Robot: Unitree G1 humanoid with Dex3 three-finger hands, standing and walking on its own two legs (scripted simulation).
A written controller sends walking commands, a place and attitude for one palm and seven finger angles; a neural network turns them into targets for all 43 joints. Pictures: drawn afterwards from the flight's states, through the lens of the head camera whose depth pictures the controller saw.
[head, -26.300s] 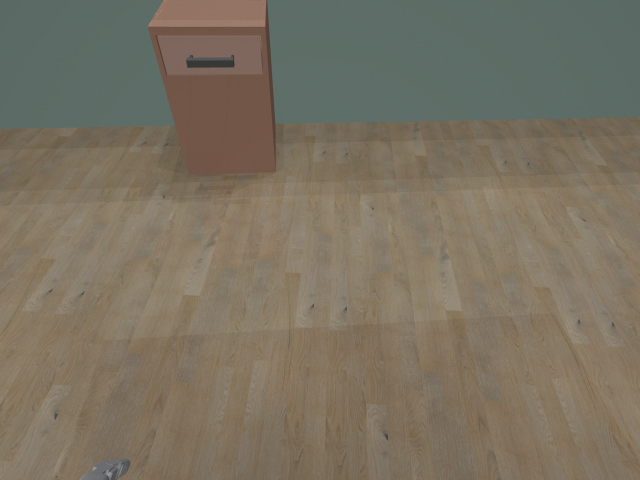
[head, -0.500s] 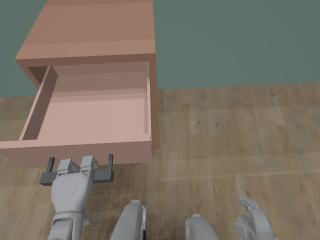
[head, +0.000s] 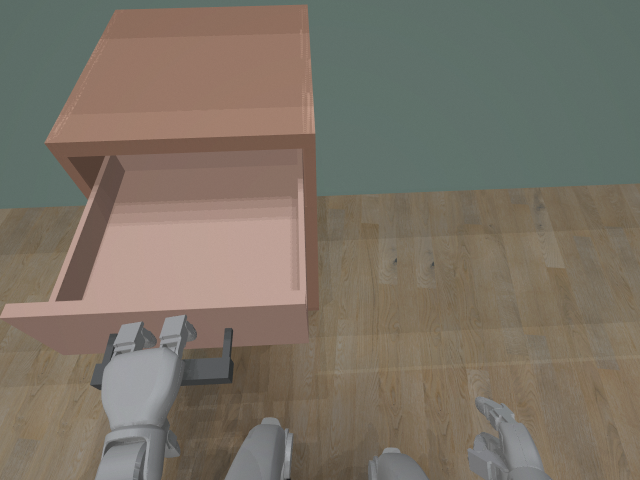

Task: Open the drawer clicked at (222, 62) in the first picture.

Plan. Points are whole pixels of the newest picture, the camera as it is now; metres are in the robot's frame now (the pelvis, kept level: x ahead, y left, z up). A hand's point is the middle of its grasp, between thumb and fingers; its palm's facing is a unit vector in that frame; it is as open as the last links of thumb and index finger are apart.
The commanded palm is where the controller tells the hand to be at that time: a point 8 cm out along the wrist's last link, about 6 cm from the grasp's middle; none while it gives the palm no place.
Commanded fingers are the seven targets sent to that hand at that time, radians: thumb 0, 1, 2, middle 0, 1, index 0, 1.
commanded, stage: lift the hand off the handle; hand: left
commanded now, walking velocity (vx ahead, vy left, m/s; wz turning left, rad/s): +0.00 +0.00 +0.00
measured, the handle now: (168, 355) +0.28 +0.24 -0.07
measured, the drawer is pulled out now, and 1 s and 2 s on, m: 0.29 0.29 0.29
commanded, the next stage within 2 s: draw the hand back to the body in 1.86 s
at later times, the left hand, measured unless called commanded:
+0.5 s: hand (153, 382) +0.23 +0.22 -0.01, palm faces +0.00 -0.10 -1.00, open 13.9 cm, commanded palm +0.21 +0.21 +0.04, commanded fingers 0.00 -0.50 0.30 -0.30 -1.20 -0.30 -1.20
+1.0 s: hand (143, 380) +0.22 +0.22 +0.02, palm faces +0.01 -0.09 -1.00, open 13.9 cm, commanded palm +0.20 +0.21 +0.08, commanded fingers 0.00 -0.50 0.30 -0.30 -1.20 -0.30 -1.20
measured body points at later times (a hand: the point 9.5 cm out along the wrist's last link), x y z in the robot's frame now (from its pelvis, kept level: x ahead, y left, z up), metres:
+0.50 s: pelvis +0.01 +0.00 +0.02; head +0.06 -0.01 +0.47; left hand +0.23 +0.23 +0.04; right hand +0.20 -0.23 -0.08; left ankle +0.05 +0.13 -0.62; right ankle -0.01 -0.12 -0.62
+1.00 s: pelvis +0.01 -0.01 +0.04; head +0.04 -0.03 +0.49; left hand +0.22 +0.22 +0.08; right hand +0.20 -0.24 -0.06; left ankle +0.05 +0.13 -0.62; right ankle -0.01 -0.12 -0.62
